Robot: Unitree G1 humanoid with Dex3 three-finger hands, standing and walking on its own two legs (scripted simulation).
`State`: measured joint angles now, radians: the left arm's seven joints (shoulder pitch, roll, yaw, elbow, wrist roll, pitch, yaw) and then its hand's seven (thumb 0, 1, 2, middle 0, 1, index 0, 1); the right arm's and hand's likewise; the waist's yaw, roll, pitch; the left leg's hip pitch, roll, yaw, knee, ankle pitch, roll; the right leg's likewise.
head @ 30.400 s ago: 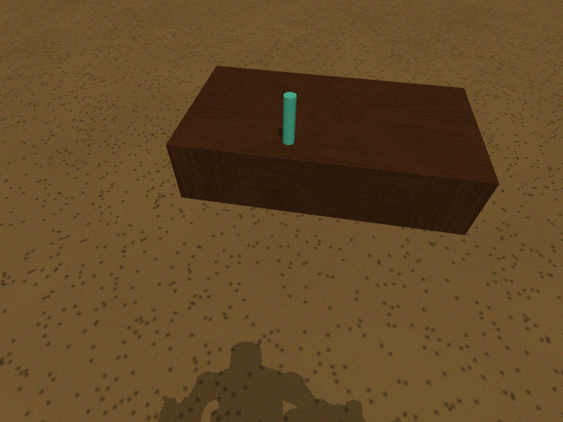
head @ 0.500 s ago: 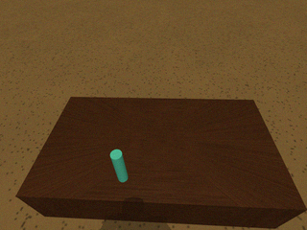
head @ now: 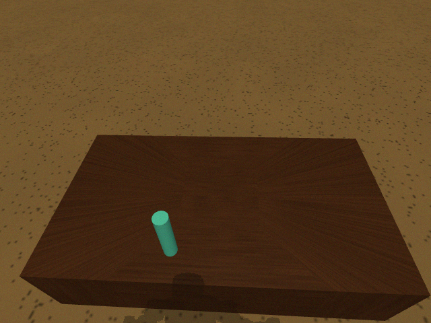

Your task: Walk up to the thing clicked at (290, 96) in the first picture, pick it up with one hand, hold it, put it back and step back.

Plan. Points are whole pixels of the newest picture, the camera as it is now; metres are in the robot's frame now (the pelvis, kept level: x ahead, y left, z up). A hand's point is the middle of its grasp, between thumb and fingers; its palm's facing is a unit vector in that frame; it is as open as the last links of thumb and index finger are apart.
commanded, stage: home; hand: left
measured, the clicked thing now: (165, 235) +0.48 +0.20 -0.34
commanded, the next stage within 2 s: stand in 0.10 s
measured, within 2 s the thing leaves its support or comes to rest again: neither
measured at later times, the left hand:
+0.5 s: hand out of the picture +0.07 +0.25 -0.15, palm faces +0.01 -0.93 -0.36, open 13.0 cm
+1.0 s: hand out of the picture +0.07 +0.25 -0.15, palm faces -0.01 -0.94 -0.35, open 7.4 cm
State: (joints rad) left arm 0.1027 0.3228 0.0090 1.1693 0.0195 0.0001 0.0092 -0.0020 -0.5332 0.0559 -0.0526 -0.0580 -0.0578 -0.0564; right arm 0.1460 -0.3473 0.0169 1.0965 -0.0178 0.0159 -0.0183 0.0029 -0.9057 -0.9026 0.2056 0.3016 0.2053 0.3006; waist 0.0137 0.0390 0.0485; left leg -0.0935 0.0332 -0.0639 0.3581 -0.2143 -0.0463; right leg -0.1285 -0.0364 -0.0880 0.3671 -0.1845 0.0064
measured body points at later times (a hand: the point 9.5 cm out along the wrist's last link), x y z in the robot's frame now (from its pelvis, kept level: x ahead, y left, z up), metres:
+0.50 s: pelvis +0.00 +0.00 +0.00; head +0.00 -0.01 +0.45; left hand +0.07 +0.30 -0.12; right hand +0.07 -0.30 -0.14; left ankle -0.01 +0.15 -0.75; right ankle +0.01 -0.12 -0.75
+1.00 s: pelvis +0.00 +0.00 +0.00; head +0.01 -0.01 +0.45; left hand +0.07 +0.30 -0.13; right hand +0.06 -0.30 -0.14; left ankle -0.01 +0.15 -0.75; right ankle +0.01 -0.12 -0.75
